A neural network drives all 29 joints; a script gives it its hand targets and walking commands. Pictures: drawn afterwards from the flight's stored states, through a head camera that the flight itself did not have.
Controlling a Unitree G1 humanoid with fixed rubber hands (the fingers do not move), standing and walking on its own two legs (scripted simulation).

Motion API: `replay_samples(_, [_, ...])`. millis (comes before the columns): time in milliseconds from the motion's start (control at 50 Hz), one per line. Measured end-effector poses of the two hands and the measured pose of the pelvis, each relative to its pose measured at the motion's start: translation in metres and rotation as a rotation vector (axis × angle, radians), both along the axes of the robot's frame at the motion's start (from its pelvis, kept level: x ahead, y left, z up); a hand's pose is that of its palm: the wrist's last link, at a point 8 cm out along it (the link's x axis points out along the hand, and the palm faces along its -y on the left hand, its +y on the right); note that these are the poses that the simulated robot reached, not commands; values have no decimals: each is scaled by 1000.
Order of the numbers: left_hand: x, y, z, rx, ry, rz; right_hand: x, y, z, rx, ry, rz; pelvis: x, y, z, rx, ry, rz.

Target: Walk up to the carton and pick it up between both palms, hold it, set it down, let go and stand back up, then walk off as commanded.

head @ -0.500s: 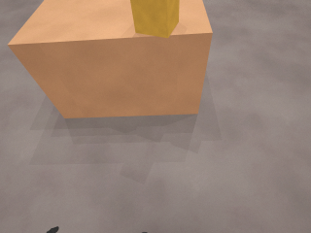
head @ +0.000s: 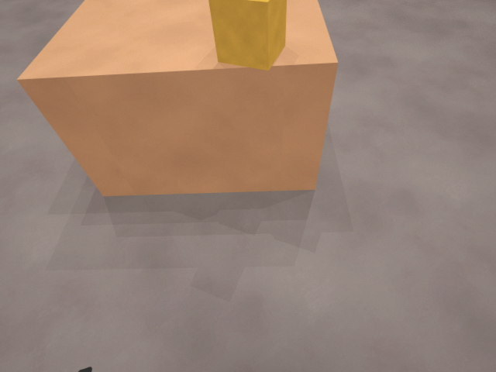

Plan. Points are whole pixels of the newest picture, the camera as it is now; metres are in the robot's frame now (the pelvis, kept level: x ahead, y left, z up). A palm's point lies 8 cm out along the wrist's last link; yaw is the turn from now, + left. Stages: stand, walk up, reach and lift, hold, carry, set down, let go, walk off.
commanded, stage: stand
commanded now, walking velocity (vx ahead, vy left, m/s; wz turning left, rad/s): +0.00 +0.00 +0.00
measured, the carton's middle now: (250, 23) +1.12 +0.02 +0.02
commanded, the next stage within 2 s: none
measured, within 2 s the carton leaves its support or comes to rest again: neither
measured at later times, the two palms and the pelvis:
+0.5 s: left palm out of the picture +0.09 +0.32 -0.09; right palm out of the picture +0.06 -0.31 -0.13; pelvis +0.00 +0.00 +0.00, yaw +0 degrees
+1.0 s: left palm out of the picture +0.09 +0.32 -0.09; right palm out of the picture +0.06 -0.31 -0.13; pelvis +0.00 +0.00 +0.00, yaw +0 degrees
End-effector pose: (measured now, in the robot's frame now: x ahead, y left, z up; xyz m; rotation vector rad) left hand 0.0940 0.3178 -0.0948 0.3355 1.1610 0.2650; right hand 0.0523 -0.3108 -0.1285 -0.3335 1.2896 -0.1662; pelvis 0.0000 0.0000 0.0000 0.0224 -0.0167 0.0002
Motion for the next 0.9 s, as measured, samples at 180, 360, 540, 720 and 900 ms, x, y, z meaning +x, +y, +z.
replay_samples(180, [-1,1,0,0,0,2,1,0,1,-1,-2,-1,1,1,0,-1,1,0])
replay_samples(360, [-2,1,1,-1,-3,5,2,1,1,-2,-11,-2,1,1,0,-1,1,0])
replay_samples(540, [-4,2,1,0,-7,8,3,0,2,-2,-19,-3,1,1,0,-1,1,0])
replay_samples(720, [-6,2,2,0,-11,9,4,0,2,-2,-27,-3,1,1,0,-1,1,0])
replay_samples(900, [-8,2,2,0,-15,10,5,0,3,-2,-32,-4,1,1,0,-1,1,0])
